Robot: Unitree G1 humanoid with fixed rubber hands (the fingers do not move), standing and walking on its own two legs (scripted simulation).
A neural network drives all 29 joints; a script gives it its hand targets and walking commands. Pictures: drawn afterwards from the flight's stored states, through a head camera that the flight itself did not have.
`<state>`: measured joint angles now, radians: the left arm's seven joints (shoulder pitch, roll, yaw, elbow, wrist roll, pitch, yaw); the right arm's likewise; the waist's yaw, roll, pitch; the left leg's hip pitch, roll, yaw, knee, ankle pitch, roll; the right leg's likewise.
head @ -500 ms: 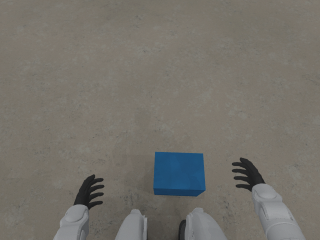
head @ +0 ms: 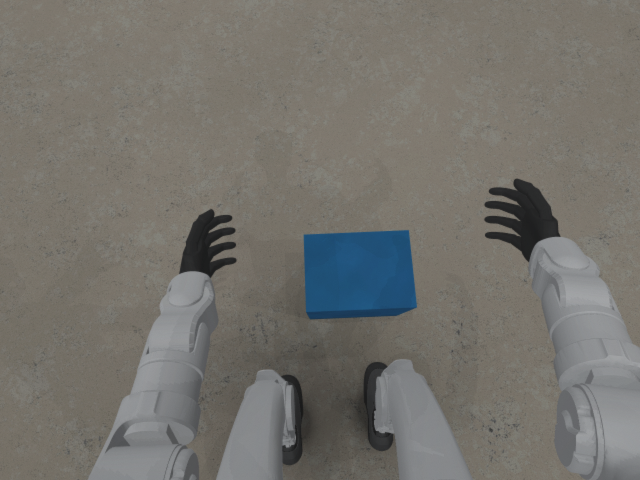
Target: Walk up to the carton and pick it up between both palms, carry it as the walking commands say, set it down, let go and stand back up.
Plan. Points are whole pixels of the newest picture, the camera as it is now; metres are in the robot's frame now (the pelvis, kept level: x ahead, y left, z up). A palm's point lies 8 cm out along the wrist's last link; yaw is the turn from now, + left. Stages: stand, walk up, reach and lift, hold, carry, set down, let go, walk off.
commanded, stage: reach and lift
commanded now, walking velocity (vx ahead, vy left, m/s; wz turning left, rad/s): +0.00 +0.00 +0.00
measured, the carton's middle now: (354, 279) +0.43 -0.07 -0.55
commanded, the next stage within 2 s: none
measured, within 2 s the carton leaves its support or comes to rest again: neither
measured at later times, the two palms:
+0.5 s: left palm (216, 223) +0.45 +0.16 -0.13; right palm (522, 217) +0.43 -0.27 -0.12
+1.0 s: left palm (237, 251) +0.44 +0.16 -0.29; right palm (479, 248) +0.43 -0.27 -0.28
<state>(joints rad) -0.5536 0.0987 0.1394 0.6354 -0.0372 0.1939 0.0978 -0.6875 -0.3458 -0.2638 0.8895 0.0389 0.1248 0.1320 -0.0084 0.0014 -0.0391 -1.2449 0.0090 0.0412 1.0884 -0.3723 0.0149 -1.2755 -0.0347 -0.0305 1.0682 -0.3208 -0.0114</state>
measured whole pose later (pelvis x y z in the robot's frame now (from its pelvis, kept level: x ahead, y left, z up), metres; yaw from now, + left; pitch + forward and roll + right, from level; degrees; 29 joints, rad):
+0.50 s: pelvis +0.00 -0.01 -0.03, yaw +1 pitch +43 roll +0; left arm -0.81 0.16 0.20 0.77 -0.02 0.10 0.08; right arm -0.84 -0.31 -0.35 0.92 0.05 0.04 0.09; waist -0.05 0.02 -0.16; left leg -1.55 0.00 0.01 1.15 -0.36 0.00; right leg -1.56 -0.04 -0.06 1.13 -0.32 -0.03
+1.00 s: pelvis -0.03 -0.01 -0.16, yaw +2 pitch +48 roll +2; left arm -0.91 0.24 0.13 0.74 -0.10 0.13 0.12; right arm -0.94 -0.35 -0.28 0.91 0.12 0.06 0.03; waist -0.06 0.02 -0.11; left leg -2.01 0.00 0.02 1.67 -0.49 0.00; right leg -2.04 -0.06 -0.03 1.66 -0.45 -0.03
